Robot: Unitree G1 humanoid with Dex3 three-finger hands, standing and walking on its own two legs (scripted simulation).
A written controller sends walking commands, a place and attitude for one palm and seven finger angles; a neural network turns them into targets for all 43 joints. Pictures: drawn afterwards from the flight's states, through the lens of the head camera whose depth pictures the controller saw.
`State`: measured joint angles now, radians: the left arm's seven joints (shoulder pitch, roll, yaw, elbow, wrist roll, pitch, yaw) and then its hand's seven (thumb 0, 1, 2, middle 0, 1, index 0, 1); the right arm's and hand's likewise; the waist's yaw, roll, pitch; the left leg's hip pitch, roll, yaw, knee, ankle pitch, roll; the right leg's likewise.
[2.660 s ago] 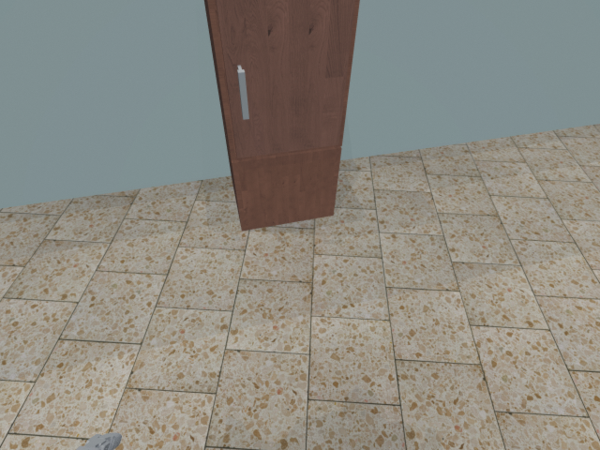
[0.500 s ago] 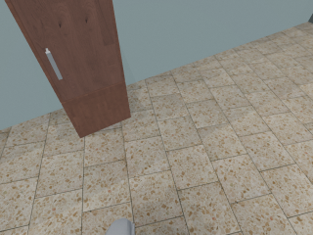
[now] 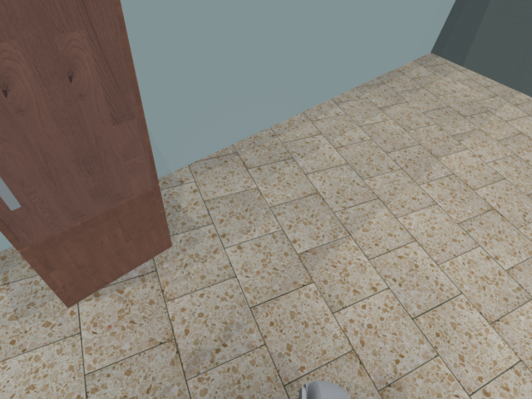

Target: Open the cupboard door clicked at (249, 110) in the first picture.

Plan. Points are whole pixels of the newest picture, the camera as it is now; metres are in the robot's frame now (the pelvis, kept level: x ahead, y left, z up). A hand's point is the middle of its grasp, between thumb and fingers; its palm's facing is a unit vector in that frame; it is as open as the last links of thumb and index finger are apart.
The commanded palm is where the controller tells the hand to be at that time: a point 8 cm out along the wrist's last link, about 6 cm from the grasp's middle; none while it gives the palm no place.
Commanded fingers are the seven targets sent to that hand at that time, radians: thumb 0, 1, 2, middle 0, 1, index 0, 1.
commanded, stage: walk to a spot facing it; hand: left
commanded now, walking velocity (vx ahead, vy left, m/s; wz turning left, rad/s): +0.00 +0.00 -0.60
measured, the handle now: out of the picture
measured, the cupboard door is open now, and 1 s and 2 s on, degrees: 0 0 0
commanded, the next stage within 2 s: turn to face it in 0.24 s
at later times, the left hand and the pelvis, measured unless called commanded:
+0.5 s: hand (211, 339) +0.26 +0.11 -0.18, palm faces -0.24 -0.95 -0.19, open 7.3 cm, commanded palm none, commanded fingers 0.00 0.90 0.90 -0.20 -0.30 -0.20 -0.30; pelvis +0.11 -0.02 -0.02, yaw -13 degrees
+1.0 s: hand (145, 356) +0.21 +0.22 -0.17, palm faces +0.08 -0.97 -0.25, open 7.4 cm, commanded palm none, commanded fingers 0.00 0.90 0.90 -0.20 -0.30 -0.20 -0.30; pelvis +0.14 +0.01 +0.00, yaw +2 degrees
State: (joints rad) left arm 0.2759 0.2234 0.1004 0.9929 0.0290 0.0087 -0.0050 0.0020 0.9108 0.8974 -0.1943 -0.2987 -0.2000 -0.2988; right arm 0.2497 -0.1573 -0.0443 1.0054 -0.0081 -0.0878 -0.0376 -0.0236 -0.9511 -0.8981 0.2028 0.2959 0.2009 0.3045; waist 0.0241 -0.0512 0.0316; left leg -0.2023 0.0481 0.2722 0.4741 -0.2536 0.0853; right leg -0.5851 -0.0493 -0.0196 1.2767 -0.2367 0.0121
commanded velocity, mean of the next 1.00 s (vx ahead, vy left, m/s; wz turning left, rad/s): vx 0.00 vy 0.00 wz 0.23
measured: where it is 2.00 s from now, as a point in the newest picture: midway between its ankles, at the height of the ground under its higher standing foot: outside the picture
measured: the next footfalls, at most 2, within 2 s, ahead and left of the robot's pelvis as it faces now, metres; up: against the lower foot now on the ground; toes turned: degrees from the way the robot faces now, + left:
right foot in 0.42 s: +0.14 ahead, -0.14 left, +0.00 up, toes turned -20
left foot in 0.76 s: +0.21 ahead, +0.10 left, +0.00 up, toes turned +4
